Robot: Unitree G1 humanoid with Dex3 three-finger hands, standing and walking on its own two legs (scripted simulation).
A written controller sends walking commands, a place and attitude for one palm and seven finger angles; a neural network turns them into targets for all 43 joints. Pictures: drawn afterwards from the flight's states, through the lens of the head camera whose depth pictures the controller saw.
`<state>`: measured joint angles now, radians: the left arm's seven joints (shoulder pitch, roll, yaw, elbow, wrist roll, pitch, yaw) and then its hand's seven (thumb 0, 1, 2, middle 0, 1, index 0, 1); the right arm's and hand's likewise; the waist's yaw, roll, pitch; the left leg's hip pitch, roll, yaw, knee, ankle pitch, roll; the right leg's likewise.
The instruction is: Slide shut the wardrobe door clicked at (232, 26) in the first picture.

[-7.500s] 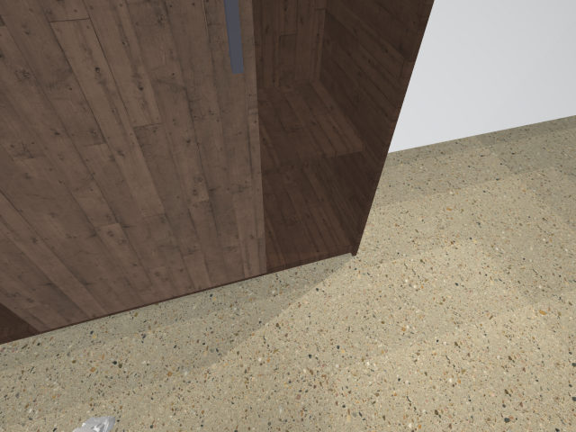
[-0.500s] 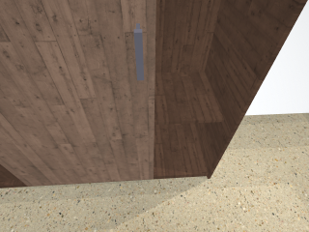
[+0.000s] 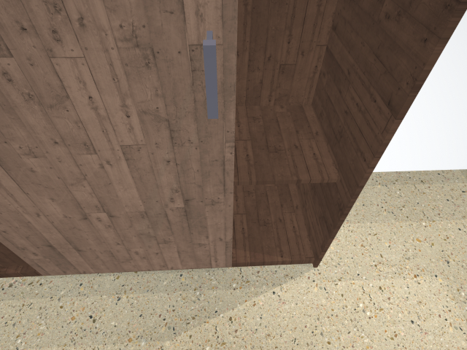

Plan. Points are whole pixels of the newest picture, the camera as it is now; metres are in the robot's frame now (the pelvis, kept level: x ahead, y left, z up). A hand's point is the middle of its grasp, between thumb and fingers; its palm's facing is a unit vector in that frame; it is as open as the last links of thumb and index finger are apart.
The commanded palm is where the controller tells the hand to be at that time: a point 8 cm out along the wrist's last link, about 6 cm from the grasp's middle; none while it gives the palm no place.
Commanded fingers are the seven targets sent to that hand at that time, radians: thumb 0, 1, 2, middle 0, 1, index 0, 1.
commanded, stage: raise the hand with hooked fingers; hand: left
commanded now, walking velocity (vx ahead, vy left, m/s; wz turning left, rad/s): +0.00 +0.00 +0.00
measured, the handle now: (211, 76) +0.53 +0.08 +0.21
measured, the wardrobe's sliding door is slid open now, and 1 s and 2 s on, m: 0.37 0.37 0.37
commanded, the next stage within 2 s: none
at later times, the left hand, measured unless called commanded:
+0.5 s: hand (100, 322) +0.16 +0.21 +0.02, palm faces +0.24 -0.97 -0.05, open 9.3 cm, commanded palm +0.14 +0.26 +0.03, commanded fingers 0.00 0.25 0.62 -0.25 -0.72 -0.25 -0.72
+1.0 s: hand (67, 252) +0.22 +0.25 +0.11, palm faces +0.16 -0.98 -0.09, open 12.3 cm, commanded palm +0.18 +0.30 +0.13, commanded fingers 0.00 -0.34 0.37 -0.29 -1.10 -0.29 -1.10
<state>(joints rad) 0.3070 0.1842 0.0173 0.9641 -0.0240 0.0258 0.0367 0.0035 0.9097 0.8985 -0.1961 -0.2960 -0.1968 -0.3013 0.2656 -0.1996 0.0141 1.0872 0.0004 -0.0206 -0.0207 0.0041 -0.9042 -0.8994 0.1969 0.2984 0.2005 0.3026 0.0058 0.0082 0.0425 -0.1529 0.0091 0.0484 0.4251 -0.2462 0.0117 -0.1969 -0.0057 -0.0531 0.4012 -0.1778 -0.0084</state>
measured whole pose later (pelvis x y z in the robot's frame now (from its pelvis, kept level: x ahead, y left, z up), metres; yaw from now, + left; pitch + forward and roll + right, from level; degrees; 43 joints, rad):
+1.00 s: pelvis +0.01 +0.00 -0.02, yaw +3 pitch +1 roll -1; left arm 0.28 0.33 0.34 -0.13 -0.35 -0.08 -0.28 0.00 -0.11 0.47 -0.27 -0.95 -0.27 -0.95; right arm 0.27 -0.27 0.04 0.64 0.06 -0.32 -0.09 0.02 -0.90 -0.90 0.20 0.30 0.20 0.30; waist 0.04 0.04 -0.05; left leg -0.31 0.01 0.00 0.66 -0.37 0.01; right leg -0.32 -0.01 -0.10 0.61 -0.30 -0.01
